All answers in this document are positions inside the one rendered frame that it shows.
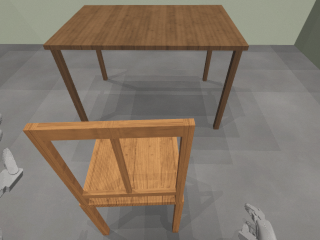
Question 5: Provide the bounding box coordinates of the table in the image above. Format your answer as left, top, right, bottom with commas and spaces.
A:
43, 5, 249, 130

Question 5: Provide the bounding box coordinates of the right robot hand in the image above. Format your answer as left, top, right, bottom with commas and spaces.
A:
238, 203, 277, 240

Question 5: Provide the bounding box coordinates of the left robot hand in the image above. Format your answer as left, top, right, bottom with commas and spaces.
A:
0, 114, 23, 198

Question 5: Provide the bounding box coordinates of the chair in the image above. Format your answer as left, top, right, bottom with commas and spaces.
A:
23, 118, 196, 236

